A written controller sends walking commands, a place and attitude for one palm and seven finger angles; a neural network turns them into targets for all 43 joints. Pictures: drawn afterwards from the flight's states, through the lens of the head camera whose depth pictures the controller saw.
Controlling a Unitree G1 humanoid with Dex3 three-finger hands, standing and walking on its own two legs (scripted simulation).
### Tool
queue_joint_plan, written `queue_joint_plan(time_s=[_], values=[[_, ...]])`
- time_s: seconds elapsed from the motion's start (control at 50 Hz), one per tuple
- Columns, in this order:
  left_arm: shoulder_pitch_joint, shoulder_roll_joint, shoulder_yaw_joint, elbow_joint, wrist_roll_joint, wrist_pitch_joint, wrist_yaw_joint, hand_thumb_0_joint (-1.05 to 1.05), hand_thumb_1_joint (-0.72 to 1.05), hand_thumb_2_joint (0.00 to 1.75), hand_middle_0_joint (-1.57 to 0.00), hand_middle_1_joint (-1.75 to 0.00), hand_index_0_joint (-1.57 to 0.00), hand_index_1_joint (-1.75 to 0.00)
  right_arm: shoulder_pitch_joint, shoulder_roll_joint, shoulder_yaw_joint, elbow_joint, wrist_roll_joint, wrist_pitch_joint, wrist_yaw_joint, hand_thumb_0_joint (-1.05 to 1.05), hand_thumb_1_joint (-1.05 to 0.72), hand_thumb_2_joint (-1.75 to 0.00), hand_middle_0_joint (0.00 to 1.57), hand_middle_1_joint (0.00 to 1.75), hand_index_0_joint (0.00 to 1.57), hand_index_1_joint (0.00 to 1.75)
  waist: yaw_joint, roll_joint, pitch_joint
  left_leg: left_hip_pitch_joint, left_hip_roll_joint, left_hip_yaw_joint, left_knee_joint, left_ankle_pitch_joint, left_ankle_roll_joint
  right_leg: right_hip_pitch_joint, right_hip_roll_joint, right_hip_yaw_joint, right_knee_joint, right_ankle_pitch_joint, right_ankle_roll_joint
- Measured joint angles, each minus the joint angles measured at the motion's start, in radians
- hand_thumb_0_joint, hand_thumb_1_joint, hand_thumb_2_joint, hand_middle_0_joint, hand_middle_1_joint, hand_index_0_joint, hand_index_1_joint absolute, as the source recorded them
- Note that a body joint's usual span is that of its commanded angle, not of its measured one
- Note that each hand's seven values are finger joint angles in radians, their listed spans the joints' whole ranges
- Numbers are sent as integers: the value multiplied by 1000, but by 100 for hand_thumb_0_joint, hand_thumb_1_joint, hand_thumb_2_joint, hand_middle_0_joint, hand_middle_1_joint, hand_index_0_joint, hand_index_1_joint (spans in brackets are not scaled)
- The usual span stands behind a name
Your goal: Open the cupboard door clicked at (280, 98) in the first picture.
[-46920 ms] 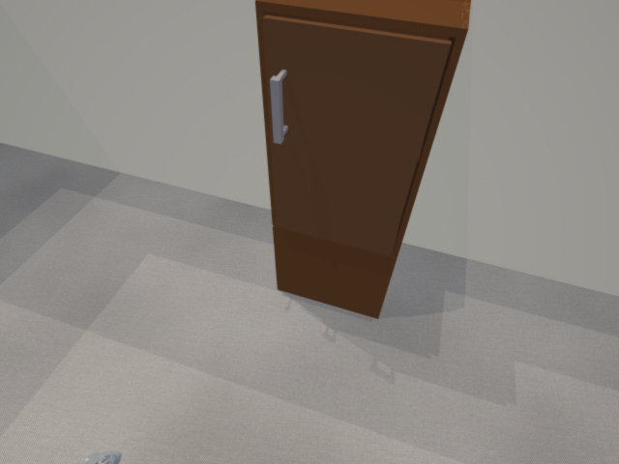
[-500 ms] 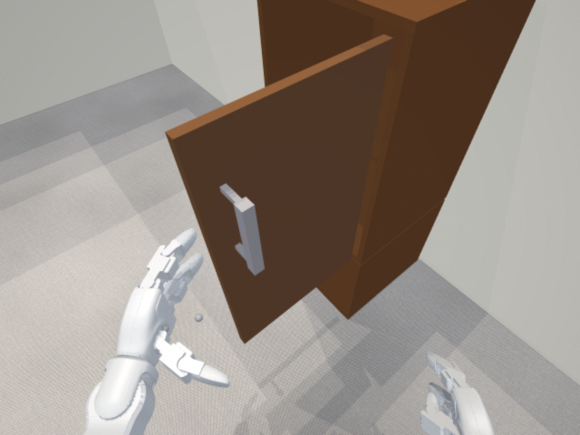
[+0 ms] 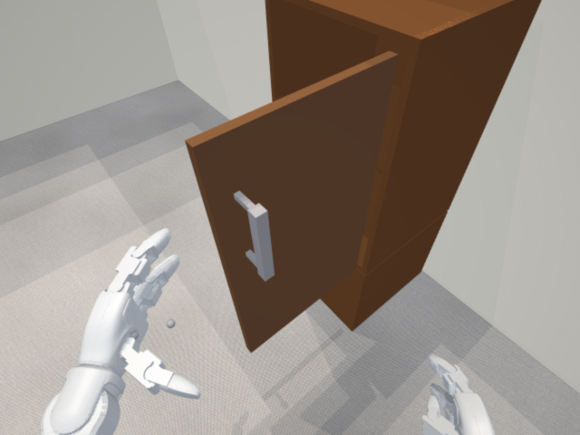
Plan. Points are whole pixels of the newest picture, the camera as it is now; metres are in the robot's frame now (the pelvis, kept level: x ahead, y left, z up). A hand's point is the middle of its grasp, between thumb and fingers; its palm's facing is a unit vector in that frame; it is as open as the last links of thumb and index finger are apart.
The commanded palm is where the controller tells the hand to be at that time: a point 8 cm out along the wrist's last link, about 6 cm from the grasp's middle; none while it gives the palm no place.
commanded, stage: draw the hand back to the body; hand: left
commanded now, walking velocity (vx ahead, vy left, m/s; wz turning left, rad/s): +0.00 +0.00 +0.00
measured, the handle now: (254, 237) +0.37 +0.08 +0.08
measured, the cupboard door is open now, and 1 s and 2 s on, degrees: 91 91 91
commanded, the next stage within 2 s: step back with the hand held close in 1.24 s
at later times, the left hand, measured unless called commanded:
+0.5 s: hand (88, 315) +0.21 +0.23 +0.14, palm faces +0.29 -0.89 -0.35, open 13.5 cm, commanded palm +0.17 +0.28 +0.16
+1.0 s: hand (18, 291) +0.21 +0.28 +0.19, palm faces +0.45 -0.79 -0.41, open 7.9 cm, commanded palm +0.16 +0.31 +0.20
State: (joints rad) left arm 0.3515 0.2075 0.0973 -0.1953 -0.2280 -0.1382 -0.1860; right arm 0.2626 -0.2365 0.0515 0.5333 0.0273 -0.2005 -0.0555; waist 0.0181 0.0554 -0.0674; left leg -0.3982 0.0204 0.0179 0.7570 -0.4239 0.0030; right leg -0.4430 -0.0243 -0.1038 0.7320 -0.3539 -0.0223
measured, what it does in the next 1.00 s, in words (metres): stands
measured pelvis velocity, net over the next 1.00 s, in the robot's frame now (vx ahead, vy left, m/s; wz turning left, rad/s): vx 0.02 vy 0.02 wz -0.03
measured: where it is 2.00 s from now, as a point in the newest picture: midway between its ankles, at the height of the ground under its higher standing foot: outside the picture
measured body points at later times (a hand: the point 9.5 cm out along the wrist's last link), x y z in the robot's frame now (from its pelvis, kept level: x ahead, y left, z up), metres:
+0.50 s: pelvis +0.01 +0.02 +0.03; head +0.00 +0.00 +0.48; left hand +0.19 +0.28 +0.16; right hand +0.19 -0.19 -0.05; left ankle -0.02 +0.12 -0.71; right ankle +0.02 -0.10 -0.71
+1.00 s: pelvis +0.02 +0.02 +0.03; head +0.00 +0.00 +0.48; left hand +0.18 +0.32 +0.21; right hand +0.20 -0.20 -0.05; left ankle -0.02 +0.12 -0.71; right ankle +0.02 -0.10 -0.71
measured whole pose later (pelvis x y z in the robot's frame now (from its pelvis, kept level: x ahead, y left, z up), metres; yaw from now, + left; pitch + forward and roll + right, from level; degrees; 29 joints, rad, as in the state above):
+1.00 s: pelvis +0.02 +0.02 +0.03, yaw -1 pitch -5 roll -1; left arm 0.45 0.33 0.34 -0.38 -0.04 -0.10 0.11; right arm 0.19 -0.22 0.02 0.65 -0.02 -0.13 -0.06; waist 0.08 0.06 0.04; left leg -0.02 0.01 0.05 0.38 -0.28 0.02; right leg -0.07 -0.01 -0.07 0.35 -0.20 0.00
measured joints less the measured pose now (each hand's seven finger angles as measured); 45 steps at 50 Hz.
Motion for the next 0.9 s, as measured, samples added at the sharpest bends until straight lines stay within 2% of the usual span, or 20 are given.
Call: queue_joint_plan(time_s=[0.18, 0.24, 0.28, 0.34, 0.42, 0.64, 0.9], values=[[37, 25, 47, -68, -28, 53, -33, -1, -47, 31, -15, -30, -15, -30, -11, -5, 7, 9, 5, -29, -13, 2, -90, -90, 20, 30, 20, 30, 18, 1, 10, 53, -5, -4, -32, 11, 8, 62, -2, -4, -45, 17, 9], [50, 56, 33, -104, 73, 70, 79, -1, -42, 33, -15, -30, -15, -30, -22, 4, 6, 27, -14, -22, -25, 2, -90, -90, 20, 30, 20, 30, 27, -3, 28, 102, -5, 1, -73, 26, 10, 110, 0, 1, -87, 33, 12], [73, 62, 26, -130, 122, 75, 154, -1, -37, 35, -16, -30, -15, -30, -29, 10, 8, 37, -23, -12, -27, 2, -90, -90, 20, 30, 20, 30, 26, -5, 41, 142, -6, 5, -114, 43, 12, 148, 2, 4, -128, 51, 14], [105, 64, 23, -156, 165, 73, 224, -1, -28, 39, -16, -30, -16, -30, -35, 16, 10, 50, -31, 2, -26, 1, -90, -90, 20, 30, 20, 30, 29, -5, 59, 196, -9, 12, -175, 68, 15, 200, 3, 10, -187, 78, 17], [116, 71, 31, -159, 195, 67, 269, -1, -16, 44, -16, -30, -16, -30, -42, 19, 10, 71, -39, 18, -25, 1, -90, -90, 20, 30, 20, 30, 36, -4, 81, 255, -15, 17, -241, 96, 19, 256, 1, 15, -250, 105, 22], [112, 100, 123, -165, 207, 56, 296, 0, 21, 60, -18, -30, -18, -30, -60, 23, -3, 107, -48, 54, -13, 1, -90, -90, 21, 30, 20, 30, 46, 0, 101, 350, -20, 30, -343, 132, 24, 344, 3, 27, -345, 143, 29], [103, 134, 234, -189, 193, 45, 298, 1, 66, 80, -20, -30, -20, -30, -71, 14, -28, 116, -45, 70, -8, 1, -90, -90, 20, 30, 20, 30, 56, 5, 102, 378, -14, 36, -368, 139, 20, 372, 10, 33, -374, 153, 27]])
